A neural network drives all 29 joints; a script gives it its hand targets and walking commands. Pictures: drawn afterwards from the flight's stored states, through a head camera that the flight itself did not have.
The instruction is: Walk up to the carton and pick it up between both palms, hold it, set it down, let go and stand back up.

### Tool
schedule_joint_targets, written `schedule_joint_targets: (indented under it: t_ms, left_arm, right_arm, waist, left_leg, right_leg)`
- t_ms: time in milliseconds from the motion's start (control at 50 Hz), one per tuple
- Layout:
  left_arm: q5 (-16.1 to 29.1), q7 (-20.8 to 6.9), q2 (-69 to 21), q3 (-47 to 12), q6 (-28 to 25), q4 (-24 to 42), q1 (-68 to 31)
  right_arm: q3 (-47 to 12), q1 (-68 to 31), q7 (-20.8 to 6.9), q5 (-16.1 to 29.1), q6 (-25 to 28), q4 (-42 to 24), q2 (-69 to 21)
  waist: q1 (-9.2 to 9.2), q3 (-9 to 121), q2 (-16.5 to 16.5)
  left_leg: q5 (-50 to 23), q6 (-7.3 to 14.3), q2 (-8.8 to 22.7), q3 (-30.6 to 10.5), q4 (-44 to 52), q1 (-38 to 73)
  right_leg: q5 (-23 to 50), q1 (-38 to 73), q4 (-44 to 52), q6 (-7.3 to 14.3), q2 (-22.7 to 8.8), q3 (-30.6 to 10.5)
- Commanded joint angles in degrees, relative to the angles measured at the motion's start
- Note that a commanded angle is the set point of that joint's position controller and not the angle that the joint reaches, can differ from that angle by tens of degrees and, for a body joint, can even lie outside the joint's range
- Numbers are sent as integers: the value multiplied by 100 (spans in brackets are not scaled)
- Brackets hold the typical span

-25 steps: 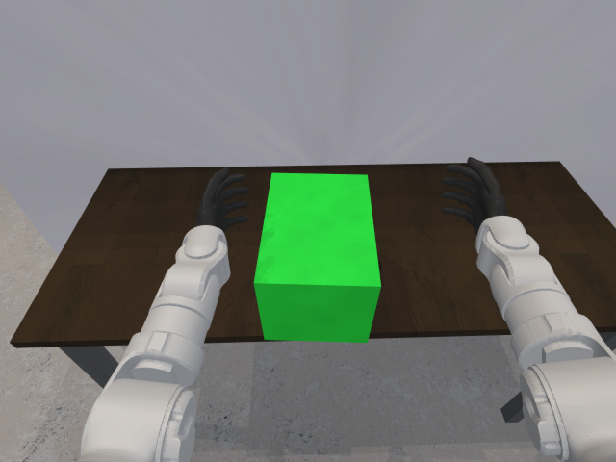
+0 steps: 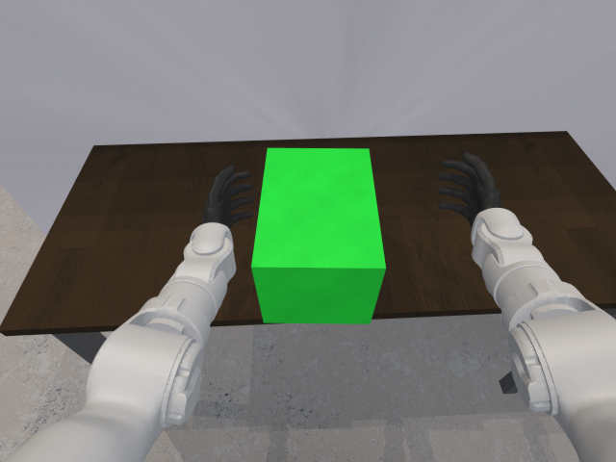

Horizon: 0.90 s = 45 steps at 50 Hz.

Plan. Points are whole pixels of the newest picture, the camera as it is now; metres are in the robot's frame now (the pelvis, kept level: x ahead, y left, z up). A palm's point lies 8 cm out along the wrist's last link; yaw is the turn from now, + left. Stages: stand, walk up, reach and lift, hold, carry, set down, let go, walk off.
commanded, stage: reach and lift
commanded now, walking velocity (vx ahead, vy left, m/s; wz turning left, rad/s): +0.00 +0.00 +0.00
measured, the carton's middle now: (317, 233) +0.50 +0.02 -0.02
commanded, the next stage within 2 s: none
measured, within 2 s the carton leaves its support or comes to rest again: neither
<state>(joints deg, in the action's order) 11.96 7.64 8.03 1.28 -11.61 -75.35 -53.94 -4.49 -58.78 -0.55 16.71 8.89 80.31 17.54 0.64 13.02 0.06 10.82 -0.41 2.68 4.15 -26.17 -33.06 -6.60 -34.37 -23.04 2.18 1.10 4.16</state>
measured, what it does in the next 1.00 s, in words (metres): stands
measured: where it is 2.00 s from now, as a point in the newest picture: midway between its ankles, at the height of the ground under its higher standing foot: outside the picture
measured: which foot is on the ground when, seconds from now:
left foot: down 0.00-1.00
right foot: down 0.00-1.00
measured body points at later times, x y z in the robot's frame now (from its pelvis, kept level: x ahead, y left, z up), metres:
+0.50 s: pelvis -0.01 +0.00 -0.01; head +0.12 -0.01 +0.42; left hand +0.45 +0.16 +0.01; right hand +0.48 -0.19 +0.03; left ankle +0.00 +0.12 -0.74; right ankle +0.03 -0.09 -0.74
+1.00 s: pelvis +0.01 -0.01 +0.00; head +0.12 -0.02 +0.44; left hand +0.45 +0.15 +0.04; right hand +0.47 -0.12 +0.05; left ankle +0.00 +0.12 -0.74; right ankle +0.03 -0.09 -0.74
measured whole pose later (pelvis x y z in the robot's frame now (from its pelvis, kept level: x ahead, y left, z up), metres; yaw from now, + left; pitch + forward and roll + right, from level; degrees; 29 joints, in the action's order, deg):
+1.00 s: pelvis +0.01 -0.01 +0.00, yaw +4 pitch +26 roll +0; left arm -24.0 6.4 -3.0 34.3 -17.7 -61.1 -49.7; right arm 37.1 -52.9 2.9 -30.3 16.0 61.3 -4.5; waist -1.1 12.5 -1.5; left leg 2.6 -1.4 1.6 1.0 -13.2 -36.1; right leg -0.3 -36.6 -11.0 3.4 0.9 7.2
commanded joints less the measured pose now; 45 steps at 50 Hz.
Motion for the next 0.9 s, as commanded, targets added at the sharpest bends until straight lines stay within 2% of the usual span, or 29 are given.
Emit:
schedule_joint_targets:
  t_ms: [0,20,80,100,120,140,160,220,240,280,300,320,340,380,400,420,460,520,560,620,640,700,720,760,780,800,840,860,880]
  left_arm:
    - [97,176,758,-118,-691,777,-2778]
    - [148,227,811,-128,-812,1022,-2834]
    - [221,256,880,-143,-959,871,-2622]
    - [303,210,908,-186,-910,432,-2666]
    - [440,153,835,-273,-865,137,-2377]
    - [493,111,908,-211,-878,235,-2313]
    - [506,62,846,-267,-916,75,-2242]
    - [584,-123,765,-268,-1275,156,-2301]
    - [466,-157,810,-141,-1418,233,-2279]
    - [192,-232,754,110,-1504,121,-2170]
    - [6,-235,590,203,-1506,6,-1918]
    - [-104,-246,553,428,-1492,30,-1749]
    - [-340,-231,641,640,-1482,135,-1760]
    - [-399,-161,586,742,-1490,613,-1885]
    - [-320,-120,478,626,-1509,962,-2174]
    - [-348,-95,354,600,-1467,1109,-2280]
    - [-587,-14,443,744,-1384,1403,-2292]
    - [-864,19,434,1007,-1254,1431,-2112]
    - [-944,69,408,1051,-1223,1501,-2122]
    - [-1221,38,284,1282,-1064,1051,-1790]
    - [-1205,24,242,1354,-1063,979,-1883]
    - [-1278,-86,70,1482,-1160,959,-2098]
    - [-1492,-81,56,1655,-1208,1073,-2119]
    - [-1905,-120,-162,2000,-1194,777,-1844]
    - [-2043,-175,-305,2044,-1176,1018,-1794]
    - [-2367,-231,-636,2229,-1201,1271,-1776]
    - [-2990,-294,-979,2668,-1096,1416,-1738]
    - [-3376,-287,-1096,2926,-994,1430,-1718]
    - [-3635,-260,-1155,3058,-902,1747,-1826]
  right_arm:
    - [245,-2913,-119,-32,553,-735,914]
    - [315,-2819,-131,50,642,-871,936]
    - [229,-2719,-128,-80,749,-1000,964]
    - [79,-2934,-121,10,688,-858,893]
    - [-72,-2792,-97,102,651,-731,835]
    - [-153,-2792,-52,124,655,-919,845]
    - [-201,-2673,-31,225,697,-803,722]
    - [-279,-2517,23,267,1013,-779,563]
    - [-236,-2479,47,192,1167,-945,576]
    - [-182,-2423,60,79,1271,-847,517]
    - [-107,-2150,39,37,1316,-707,493]
    - [-60,-2005,23,21,1327,-637,482]
    - [85,-2041,65,-97,1320,-714,512]
    - [450,-2161,91,-353,1359,-1060,567]
    - [690,-2337,97,-564,1398,-1512,583]
    - [796,-2389,90,-730,1317,-1488,411]
    - [1035,-2396,92,-986,1204,-1695,285]
    - [994,-2270,148,-1160,1028,-1796,-9]
    - [1235,-2292,197,-1333,1016,-1630,-13]
    - [1413,-2092,296,-1592,894,-1472,-91]
    - [1459,-2195,319,-1726,904,-1646,-178]
    - [1707,-2302,447,-2074,903,-1873,-550]
    - [1834,-2168,484,-2240,955,-1880,-579]
    - [1985,-1956,452,-2523,902,-1660,-964]
    - [2063,-1787,403,-2623,859,-1598,-1136]
    - [2255,-1588,346,-2830,862,-1580,-1540]
    - [2787,-1462,269,-3641,876,-1796,-2005]
    - [3209,-1543,225,-4080,855,-1906,-2036]
    - [3558,-1504,175,-4444,825,-1934,-2150]
  waist:
    - [116,3660,-329]
    - [137,4150,-529]
    - [149,4782,-131]
    - [238,4529,64]
    - [214,4249,252]
    - [234,4462,441]
    - [191,4406,519]
    - [-38,4711,903]
    - [-43,4821,764]
    - [-34,4673,670]
    - [-22,4540,486]
    - [41,4395,495]
    - [96,4267,462]
    - [100,4422,243]
    - [36,4936,156]
    - [16,5045,119]
    - [101,5469,-81]
    - [244,5258,177]
    - [130,5047,143]
    - [119,4548,66]
    - [24,4400,338]
    - [-63,4389,526]
    - [-99,4441,385]
    - [-42,3978,480]
    - [-74,3934,296]
    - [-93,3834,96]
    - [-153,3628,159]
    - [-119,3355,-27]
    - [-228,3276,-103]
  left_leg:
    - [-1310,-153,41,-447,14,1168]
    - [-1720,-228,12,-432,-167,1451]
    - [-2168,-130,5,-352,-381,1623]
    - [-2000,-133,1,-331,-398,1231]
    - [-1956,-125,19,-313,-470,817]
    - [-1916,-87,-21,-261,-457,457]
    - [-1701,-7,-51,-271,-431,-181]
    - [-1726,131,-187,-194,-243,-1430]
    - [-1927,181,-216,-204,-240,-1432]
    - [-1876,180,-246,-235,-181,-1025]
    - [-2271,87,-275,-274,-224,-677]
    - [-2420,-4,-253,-270,-239,-343]
    - [-2354,-10,-269,-233,-218,-195]
    - [-2285,-116,-259,-246,-194,324]
    - [-2413,-209,-248,-245,-235,646]
    - [-2377,-199,-226,-285,-168,993]
    - [-2407,-236,-217,-232,-81,1235]
    - [-2122,-53,-315,-123,55,607]
    - [-1991,-76,-283,-206,232,513]
    - [-1989,-101,-263,-216,244,615]
    - [-1997,-86,-258,-227,295,546]
    - [-1859,61,-307,-242,452,-73]
    - [-1775,42,-392,-216,543,-204]
    - [-1760,138,-378,-204,740,-225]
    - [-1830,96,-401,-232,805,-123]
    - [-1961,26,-418,-247,824,112]
    - [-1934,50,-460,-301,971,300]
    - [-1781,-32,-406,-339,1090,447]
    - [-1733,-87,-400,-399,1181,725]
  right_leg:
    - [930,897,-208,-310,55,-462]
    - [1077,650,-220,-306,108,-434]
    - [1396,531,-221,-326,98,-404]
    - [1388,565,-266,-348,108,-412]
    - [1510,803,-360,-364,115,-471]
    - [1809,1191,-503,-409,67,-534]
    - [2046,1581,-662,-370,-32,-677]
    - [3345,2910,-1038,-589,-156,-847]
    - [3702,2948,-1162,-651,-164,-860]
    - [3458,2446,-1003,-646,-143,-780]
    - [3355,2178,-874,-616,-91,-706]
    - [3253,1999,-749,-565,2,-642]
    - [3006,1805,-593,-536,-6,-655]
    - [2301,1300,-355,-413,90,-548]
    - [2137,974,-250,-360,162,-387]
    - [1925,800,-123,-355,197,-326]
    - [1860,605,-9,-320,231,-296]
    - [2111,1377,-53,-425,122,-415]
    - [2159,1574,-103,-377,112,-412]
    - [2084,1585,72,-315,66,-441]
    - [2135,1711,92,-333,126,-401]
    - [2618,2602,42,-390,2,-543]
    - [2784,2830,-17,-374,-42,-552]
    - [3012,2920,38,-386,-40,-547]
    - [2992,2959,81,-423,-43,-509]
    - [2889,2961,194,-329,-37,-480]
    - [2580,2920,435,-328,25,-371]
    - [2306,2752,563,-220,46,-282]
    - [2189,2536,683,-172,46,-157]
